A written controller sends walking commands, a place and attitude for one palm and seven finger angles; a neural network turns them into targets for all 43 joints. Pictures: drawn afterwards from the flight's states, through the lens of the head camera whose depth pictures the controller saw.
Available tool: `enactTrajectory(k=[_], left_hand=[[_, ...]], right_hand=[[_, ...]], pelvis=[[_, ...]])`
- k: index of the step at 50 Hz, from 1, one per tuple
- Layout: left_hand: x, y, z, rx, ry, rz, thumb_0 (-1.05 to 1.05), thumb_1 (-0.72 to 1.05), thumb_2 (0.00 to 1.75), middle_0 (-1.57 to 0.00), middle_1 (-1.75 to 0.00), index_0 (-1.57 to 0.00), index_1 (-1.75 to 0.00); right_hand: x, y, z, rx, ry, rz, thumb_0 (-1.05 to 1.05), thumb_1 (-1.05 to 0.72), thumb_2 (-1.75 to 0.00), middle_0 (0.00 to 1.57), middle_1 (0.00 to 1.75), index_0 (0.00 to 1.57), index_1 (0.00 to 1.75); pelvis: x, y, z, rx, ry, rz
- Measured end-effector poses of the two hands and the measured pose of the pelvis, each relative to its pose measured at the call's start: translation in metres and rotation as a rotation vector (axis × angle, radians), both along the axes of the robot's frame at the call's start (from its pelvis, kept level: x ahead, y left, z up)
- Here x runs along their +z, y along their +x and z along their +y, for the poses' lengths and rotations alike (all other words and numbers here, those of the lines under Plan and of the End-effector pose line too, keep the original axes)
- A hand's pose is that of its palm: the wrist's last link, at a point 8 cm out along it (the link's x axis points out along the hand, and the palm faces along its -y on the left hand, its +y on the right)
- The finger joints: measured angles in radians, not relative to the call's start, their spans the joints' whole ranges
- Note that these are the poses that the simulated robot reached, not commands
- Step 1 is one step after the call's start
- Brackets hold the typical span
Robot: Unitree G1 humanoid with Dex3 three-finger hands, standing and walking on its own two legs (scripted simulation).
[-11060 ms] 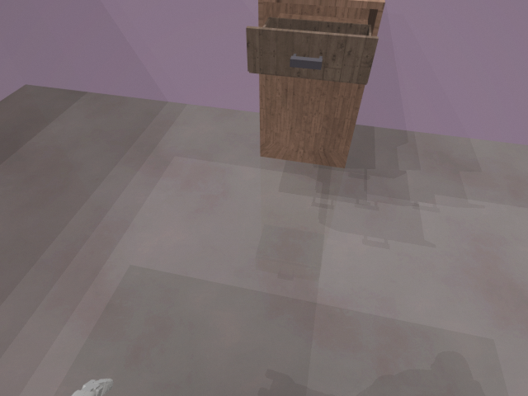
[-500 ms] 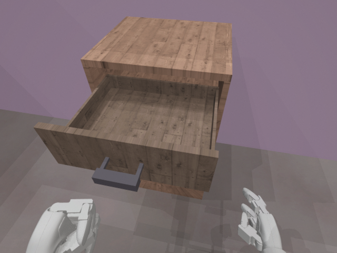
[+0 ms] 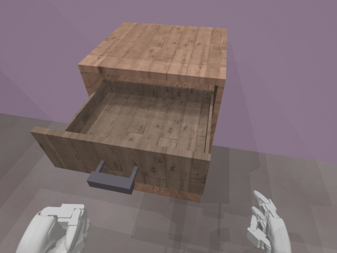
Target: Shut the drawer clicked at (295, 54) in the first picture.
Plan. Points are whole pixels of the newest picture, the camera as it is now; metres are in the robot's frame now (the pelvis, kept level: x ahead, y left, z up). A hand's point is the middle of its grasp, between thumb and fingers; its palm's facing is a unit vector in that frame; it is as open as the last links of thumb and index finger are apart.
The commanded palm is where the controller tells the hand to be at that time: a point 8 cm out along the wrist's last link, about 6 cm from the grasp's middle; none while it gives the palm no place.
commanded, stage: bring the fist close to the handle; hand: left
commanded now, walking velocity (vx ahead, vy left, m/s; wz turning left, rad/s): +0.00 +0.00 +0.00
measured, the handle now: (114, 174) +0.30 +0.17 +0.02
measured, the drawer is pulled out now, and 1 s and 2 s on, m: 0.30 0.30 0.29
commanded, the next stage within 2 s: push the drawer shut in 1.48 s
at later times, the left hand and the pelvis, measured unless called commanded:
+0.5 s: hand (94, 230) +0.15 +0.16 +0.08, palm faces -0.09 -0.99 -0.05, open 3.2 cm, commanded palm +0.12 +0.21 +0.08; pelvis -0.01 +0.01 -0.01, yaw +0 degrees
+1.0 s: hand (111, 222) +0.18 +0.15 +0.03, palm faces -0.13 -0.99 -0.04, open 3.2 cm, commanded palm +0.17 +0.21 +0.03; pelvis -0.01 +0.01 -0.04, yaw -1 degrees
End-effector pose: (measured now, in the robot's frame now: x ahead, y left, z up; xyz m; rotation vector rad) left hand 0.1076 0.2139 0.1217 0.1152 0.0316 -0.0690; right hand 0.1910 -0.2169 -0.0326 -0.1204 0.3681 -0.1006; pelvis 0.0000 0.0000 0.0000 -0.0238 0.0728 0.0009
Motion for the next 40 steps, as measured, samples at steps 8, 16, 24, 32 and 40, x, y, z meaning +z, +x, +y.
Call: enactTrajectory(k=[8, 16, 24, 32, 40], left_hand=[[-0.006, 0.004, 0.006, 0.01, -0.017, 0.017, 0.01, 0.89, 0.9, -1.4, -1.6, -1.4, -1.6], [-0.026, 0.015, -0.002, -0.021, -0.055, 0.051, 0.01, 0.89, 0.9, -1.4, -1.6, -1.4, -1.6], [-0.036, 0.026, 0.0, -0.014, -0.054, 0.038, 0.01, 0.89, 0.9, -1.4, -1.6, -1.4, -1.6], [-0.054, 0.034, -0.008, -0.041, -0.076, 0.055, 0.01, 0.9, 0.9, -1.4, -1.6, -1.4, -1.6], [-0.067, 0.045, -0.011, -0.04, -0.078, 0.034, 0.01, 0.9, 0.9, -1.4, -1.6, -1.4, -1.6]], right_hand=[[-0.002, -0.004, 0.002, 0.001, 0.005, 0.006, 0.01, -0.91, -0.9, 0.2, 0.3, 0.2, 0.3], [-0.009, -0.012, -0.003, -0.004, -0.023, 0.046, 0.01, -0.9, -0.9, 0.2, 0.3, 0.2, 0.3], [-0.023, -0.021, -0.006, -0.025, -0.035, 0.113, 0.01, -0.91, -0.9, 0.2, 0.3, 0.2, 0.3], [-0.036, -0.025, -0.002, -0.027, -0.035, 0.154, 0.01, -0.91, -0.9, 0.2, 0.3, 0.2, 0.3], [-0.048, -0.026, 0.002, -0.017, -0.041, 0.187, 0.01, -0.91, -0.9, 0.2, 0.3, 0.2, 0.3]], pelvis=[[0.002, -0.002, -0.002, 0.002, -0.002, -0.003], [-0.001, -0.005, 0.001, 0.001, 0.0, 0.019], [-0.007, -0.005, 0.005, -0.001, 0.0, 0.049], [-0.016, -0.007, 0.01, -0.004, 0.0, 0.083], [-0.026, -0.01, 0.012, -0.004, -0.001, 0.116]])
